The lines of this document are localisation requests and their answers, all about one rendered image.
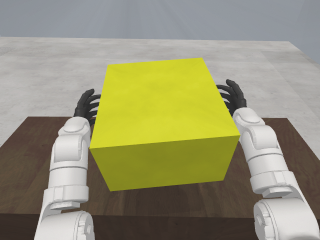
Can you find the carton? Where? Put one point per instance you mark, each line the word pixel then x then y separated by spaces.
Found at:
pixel 162 123

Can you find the robot right forearm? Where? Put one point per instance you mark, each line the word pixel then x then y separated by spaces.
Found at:
pixel 270 176

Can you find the robot right hand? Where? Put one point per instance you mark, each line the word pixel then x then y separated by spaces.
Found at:
pixel 235 97

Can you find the robot right upper arm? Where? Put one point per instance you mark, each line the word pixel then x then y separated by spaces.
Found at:
pixel 284 219

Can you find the pedestal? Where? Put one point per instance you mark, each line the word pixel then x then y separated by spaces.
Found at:
pixel 215 210

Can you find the robot left upper arm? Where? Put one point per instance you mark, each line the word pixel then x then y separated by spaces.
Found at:
pixel 77 225

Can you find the robot left forearm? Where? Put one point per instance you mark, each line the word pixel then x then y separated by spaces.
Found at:
pixel 67 186

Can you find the robot left hand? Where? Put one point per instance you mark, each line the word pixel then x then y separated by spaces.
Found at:
pixel 83 106

